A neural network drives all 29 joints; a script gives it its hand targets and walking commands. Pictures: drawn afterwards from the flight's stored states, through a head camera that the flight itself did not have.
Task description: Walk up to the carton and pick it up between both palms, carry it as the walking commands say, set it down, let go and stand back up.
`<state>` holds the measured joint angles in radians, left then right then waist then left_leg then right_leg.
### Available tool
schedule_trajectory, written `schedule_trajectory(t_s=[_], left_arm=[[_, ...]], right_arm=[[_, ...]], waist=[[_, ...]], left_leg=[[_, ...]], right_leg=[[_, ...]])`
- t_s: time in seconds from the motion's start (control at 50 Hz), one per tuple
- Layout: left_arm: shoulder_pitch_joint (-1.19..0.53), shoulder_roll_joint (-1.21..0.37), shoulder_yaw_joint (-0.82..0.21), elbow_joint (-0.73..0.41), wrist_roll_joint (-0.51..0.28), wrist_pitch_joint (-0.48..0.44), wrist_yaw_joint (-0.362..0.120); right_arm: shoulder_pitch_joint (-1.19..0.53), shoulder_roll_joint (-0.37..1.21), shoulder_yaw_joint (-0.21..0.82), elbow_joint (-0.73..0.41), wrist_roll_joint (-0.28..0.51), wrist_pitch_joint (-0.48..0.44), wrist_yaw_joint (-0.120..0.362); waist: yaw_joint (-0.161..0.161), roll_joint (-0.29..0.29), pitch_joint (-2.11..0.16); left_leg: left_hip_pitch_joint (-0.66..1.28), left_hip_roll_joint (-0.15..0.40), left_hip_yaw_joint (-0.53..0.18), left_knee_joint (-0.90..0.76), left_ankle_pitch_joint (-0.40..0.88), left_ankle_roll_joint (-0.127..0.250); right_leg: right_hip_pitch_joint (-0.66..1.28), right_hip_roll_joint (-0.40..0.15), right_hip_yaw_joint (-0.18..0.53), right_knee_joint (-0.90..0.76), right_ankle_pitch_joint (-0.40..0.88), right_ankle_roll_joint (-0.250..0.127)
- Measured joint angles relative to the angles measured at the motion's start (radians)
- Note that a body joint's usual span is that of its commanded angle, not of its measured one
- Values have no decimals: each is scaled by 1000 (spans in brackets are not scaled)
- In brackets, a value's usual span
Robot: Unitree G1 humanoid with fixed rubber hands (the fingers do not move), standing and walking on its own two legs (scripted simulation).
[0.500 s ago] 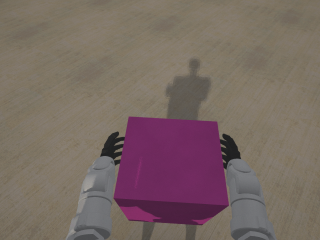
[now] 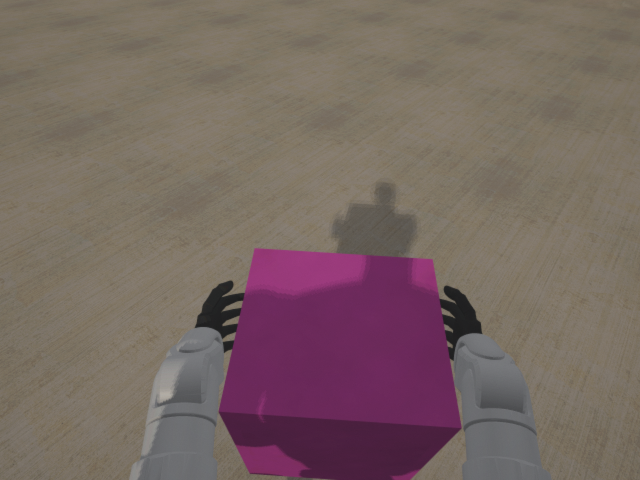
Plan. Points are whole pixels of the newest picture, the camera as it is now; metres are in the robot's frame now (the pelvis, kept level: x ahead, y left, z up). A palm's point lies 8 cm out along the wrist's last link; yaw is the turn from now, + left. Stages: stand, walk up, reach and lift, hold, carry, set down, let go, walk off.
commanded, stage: reach and lift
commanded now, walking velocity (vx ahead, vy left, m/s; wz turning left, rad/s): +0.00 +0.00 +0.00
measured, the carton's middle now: (334, 374) +0.28 -0.01 -0.03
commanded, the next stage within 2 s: hold in 1.18 s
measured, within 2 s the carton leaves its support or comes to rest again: neither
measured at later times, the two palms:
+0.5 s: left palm (205, 339) +0.28 +0.16 +0.04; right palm (464, 344) +0.28 -0.17 +0.04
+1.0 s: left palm (203, 345) +0.27 +0.16 +0.04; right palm (463, 348) +0.28 -0.16 +0.04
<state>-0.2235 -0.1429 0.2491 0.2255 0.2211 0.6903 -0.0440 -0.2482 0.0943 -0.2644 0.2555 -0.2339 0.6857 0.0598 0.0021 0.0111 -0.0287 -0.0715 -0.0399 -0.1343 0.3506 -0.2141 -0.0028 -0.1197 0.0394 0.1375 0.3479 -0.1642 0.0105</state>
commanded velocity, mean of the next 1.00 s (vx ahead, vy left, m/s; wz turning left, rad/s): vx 0.00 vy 0.00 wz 0.00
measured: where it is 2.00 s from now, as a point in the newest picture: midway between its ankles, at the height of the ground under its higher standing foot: outside the picture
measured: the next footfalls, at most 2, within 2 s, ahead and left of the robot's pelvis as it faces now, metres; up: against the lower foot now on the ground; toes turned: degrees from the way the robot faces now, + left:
none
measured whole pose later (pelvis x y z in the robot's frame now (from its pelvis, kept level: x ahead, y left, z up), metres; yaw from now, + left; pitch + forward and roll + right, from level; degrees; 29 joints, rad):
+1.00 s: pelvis +0.00 +0.00 +0.00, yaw +1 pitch -5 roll +0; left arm -0.17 -0.13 0.22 0.10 0.20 0.75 -0.06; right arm -0.19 0.11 -0.23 0.12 -0.22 0.74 0.05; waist 0.01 0.01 0.02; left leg -0.03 -0.04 -0.13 0.32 -0.20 0.00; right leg -0.07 0.03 0.12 0.31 -0.15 0.01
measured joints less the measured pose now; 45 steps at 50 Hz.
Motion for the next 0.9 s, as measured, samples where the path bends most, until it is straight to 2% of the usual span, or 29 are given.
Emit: schedule_trajectory(t_s=[0.22, 0.52, 0.9], left_arm=[[-9, -1, 1, -27, 4, 51, -4], [-19, 2, -2, -42, 6, 49, -8], [41, 8, -28, -108, -15, 53, -14]], right_arm=[[-7, 3, -2, -24, -2, 46, 3], [-16, 4, -3, -42, -2, 45, 4], [48, 19, 25, -118, 10, 52, -5]], waist=[[0, -6, 30], [5, -4, 52], [7, -5, 52]], left_leg=[[42, 0, 0, -10, 6, 2], [31, 0, 3, -12, 12, 1], [42, 5, 0, -32, 15, 0]], right_leg=[[47, -4, -6, -19, 9, 1], [36, -5, -10, -18, 14, 2], [48, -5, -19, -37, 14, -2]])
